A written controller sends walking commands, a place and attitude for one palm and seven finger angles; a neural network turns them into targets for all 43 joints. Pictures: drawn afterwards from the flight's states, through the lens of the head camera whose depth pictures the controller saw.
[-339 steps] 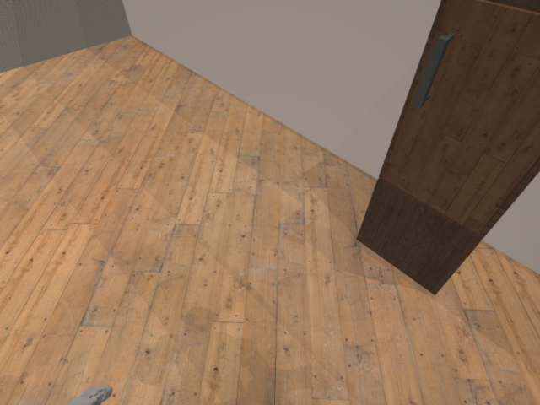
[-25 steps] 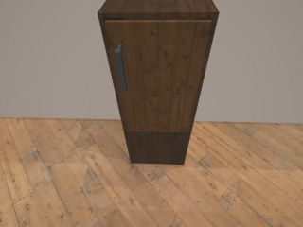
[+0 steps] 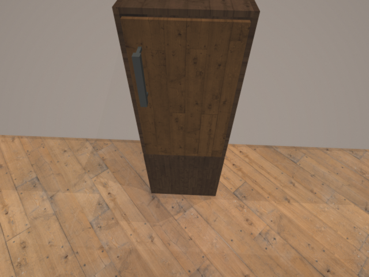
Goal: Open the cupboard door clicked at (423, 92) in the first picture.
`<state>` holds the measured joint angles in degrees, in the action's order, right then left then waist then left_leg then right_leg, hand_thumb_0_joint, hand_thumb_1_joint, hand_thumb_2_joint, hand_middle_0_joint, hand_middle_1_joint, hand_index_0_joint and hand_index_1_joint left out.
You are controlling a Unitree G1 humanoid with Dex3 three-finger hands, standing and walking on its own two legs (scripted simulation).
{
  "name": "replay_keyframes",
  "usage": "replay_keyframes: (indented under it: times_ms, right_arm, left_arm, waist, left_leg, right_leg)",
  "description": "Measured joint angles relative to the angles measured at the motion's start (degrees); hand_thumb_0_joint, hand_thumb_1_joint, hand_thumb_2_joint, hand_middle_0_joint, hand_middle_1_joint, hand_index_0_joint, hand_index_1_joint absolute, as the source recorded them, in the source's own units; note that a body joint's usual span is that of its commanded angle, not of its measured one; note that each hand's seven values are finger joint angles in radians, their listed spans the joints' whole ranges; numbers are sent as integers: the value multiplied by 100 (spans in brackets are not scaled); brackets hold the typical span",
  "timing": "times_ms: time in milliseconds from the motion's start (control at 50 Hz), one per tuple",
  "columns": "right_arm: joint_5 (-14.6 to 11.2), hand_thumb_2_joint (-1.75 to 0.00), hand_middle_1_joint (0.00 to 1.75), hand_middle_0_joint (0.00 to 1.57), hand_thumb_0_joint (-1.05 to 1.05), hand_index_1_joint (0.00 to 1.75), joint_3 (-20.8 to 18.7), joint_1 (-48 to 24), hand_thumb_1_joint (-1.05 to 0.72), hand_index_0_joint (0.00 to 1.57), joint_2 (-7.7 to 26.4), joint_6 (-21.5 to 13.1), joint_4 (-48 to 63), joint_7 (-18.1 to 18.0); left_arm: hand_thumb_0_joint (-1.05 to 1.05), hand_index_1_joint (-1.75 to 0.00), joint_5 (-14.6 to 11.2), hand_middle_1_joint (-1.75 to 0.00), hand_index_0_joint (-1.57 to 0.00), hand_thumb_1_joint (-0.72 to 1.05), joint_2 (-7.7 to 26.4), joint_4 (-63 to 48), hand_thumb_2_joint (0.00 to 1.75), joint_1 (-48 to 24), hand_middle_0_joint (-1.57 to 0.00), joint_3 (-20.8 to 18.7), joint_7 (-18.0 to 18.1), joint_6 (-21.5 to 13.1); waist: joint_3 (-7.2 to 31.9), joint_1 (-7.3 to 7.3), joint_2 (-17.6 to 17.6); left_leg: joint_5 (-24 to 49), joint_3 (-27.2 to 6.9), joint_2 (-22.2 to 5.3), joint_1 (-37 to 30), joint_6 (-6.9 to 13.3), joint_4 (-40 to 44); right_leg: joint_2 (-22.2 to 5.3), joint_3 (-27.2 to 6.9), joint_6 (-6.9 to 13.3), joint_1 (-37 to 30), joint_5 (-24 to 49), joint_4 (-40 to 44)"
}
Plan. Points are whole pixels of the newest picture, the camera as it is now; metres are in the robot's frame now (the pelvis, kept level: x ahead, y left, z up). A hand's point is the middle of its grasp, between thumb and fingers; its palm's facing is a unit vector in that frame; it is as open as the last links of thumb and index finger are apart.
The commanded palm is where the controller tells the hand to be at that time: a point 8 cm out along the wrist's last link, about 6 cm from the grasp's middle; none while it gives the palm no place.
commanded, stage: look again from close up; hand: left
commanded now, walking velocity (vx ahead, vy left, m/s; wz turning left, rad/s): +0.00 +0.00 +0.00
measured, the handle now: (141, 78) +0.65 +0.16 +0.08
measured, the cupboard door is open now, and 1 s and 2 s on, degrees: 0 0 0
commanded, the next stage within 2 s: shuffle to correct the standing spot in 0.46 s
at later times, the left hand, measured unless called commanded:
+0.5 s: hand out of the picture -0.01 +0.20 -0.19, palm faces +0.04 -0.98 -0.17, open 7.3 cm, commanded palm none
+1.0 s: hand out of the picture -0.09 +0.17 -0.19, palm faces +0.12 -0.99 -0.11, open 7.3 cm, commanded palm none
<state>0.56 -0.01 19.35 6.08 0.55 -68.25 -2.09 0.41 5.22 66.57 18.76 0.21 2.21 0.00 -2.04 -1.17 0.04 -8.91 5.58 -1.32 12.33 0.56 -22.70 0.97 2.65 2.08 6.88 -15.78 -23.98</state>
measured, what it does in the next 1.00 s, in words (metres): stands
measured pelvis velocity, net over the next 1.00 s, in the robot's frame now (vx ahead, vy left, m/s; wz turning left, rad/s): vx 0.00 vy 0.03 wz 0.04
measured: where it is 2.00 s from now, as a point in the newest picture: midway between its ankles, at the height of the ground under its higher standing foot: outside the picture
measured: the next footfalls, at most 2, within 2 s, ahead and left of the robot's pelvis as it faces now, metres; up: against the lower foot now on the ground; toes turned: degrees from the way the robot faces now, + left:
right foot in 1.48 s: +0.16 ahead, -0.14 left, +0.00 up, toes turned -7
left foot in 1.82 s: +0.16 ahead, +0.05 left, +0.00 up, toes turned +2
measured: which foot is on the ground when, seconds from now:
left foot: down 0.00-1.00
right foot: down 0.00-1.00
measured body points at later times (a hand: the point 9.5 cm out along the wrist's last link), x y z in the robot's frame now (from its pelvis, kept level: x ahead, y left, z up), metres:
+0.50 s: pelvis -0.01 +0.03 -0.01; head -0.03 +0.04 +0.44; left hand -0.01 +0.25 -0.17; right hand +0.02 -0.20 -0.15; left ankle +0.04 +0.11 -0.74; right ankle -0.03 -0.09 -0.74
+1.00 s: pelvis +0.00 +0.03 -0.01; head -0.01 +0.06 +0.44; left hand -0.10 +0.23 -0.18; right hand +0.02 -0.20 -0.15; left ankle +0.04 +0.11 -0.74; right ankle -0.03 -0.09 -0.74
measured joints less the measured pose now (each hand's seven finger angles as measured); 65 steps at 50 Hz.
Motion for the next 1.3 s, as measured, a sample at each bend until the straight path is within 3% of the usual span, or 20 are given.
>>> replay_keyframes:
  times_ms: [60,120,240,600,780,840,940,1020,1080,1160,1220,1300]
  right_arm:
    - [-1,-90,29,20,1,30,42,-90,-91,20,66,-20,251,61]
    - [41,-90,29,20,1,30,47,-165,-91,20,75,-87,491,48]
    - [65,-90,29,20,3,30,13,-177,-94,20,228,-94,635,9]
    - [45,-90,29,20,1,30,20,-298,-92,20,294,-101,805,62]
    - [91,-90,29,20,1,30,-68,-85,-91,20,238,36,738,104]
    - [90,-90,29,20,1,30,-97,-24,-91,20,227,58,726,111]
    - [70,-90,29,20,1,30,-120,1,-91,20,191,18,752,186]
    - [57,-90,29,20,1,30,-104,-17,-92,20,192,-174,853,153]
    - [85,-90,29,20,1,30,-110,-44,-92,20,139,-301,898,77]
    - [84,-90,29,20,1,30,-86,86,-91,20,27,-379,850,23]
    - [78,-90,29,20,1,30,-39,221,-91,20,-73,-432,738,20]
    - [101,-90,29,20,1,30,-16,367,-91,20,-202,-433,631,46]
  left_arm:
    - [0,-30,75,-30,-20,91,-62,-97,90,24,-20,57,78,-188]
    - [0,-30,66,-30,-21,91,-31,-201,90,44,-20,59,85,-229]
    - [1,-30,84,-30,-21,91,117,-407,90,30,-20,11,70,-126]
    - [0,-30,112,-30,-20,91,391,-649,90,115,-19,-25,-30,-10]
    - [0,-30,196,-30,-20,91,351,-624,90,484,-19,-117,-159,73]
    - [0,-30,185,-30,-20,91,326,-622,90,666,-19,-154,-165,18]
    - [0,-30,152,-30,-20,91,273,-479,90,937,-19,-210,-99,-79]
    - [0,-30,146,-30,-20,91,228,-341,90,1027,-20,-179,-117,-66]
    - [0,-30,173,-30,-20,91,196,-274,90,941,-20,-182,-196,51]
    - [0,-30,235,-30,-20,91,233,-360,90,567,-20,-232,-284,66]
    - [0,-30,224,-30,-20,91,274,-548,90,206,-19,-275,-307,17]
    - [3,-30,222,-30,-20,95,470,-629,90,-141,-19,-344,-253,77]
  waist:
    - [-55,-5,-173]
    - [-31,-58,-156]
    - [196,61,-53]
    - [260,107,139]
    - [360,129,102]
    - [382,183,86]
    - [388,235,150]
    - [363,189,224]
    - [355,164,348]
    - [377,81,366]
    - [335,73,332]
    - [259,-8,288]
  left_leg:
    - [-228,-96,-131,303,-16,-498]
    - [-333,-152,-79,403,47,-711]
    - [-481,-124,43,413,129,-916]
    - [-158,-39,157,425,277,-582]
    - [-303,-49,145,543,292,-650]
    - [-795,-98,118,657,237,-910]
    - [-1321,-134,15,1040,234,-2074]
    - [-794,-7,-44,659,183,-1106]
    - [-601,212,-2,611,319,-1158]
    - [-475,324,38,287,313,-581]
    - [-270,324,53,50,288,-121]
    - [-171,338,7,-183,195,212]
  right_leg:
    - [117,64,-8,82,8,-49]
    - [65,124,-17,163,-134,-284]
    - [-77,111,-100,225,-363,-629]
    - [-187,45,-229,326,-84,-454]
    - [-178,71,-45,486,-374,-638]
    - [-132,78,-40,467,-240,-550]
    - [-74,165,-48,283,-127,-320]
    - [-97,183,-124,327,-379,-636]
    - [-190,21,10,973,-925,-2049]
    - [-362,-16,8,1933,-288,-3483]
    - [-520,-48,-91,2336,195,-3599]
    - [-650,-39,-178,2440,403,-2972]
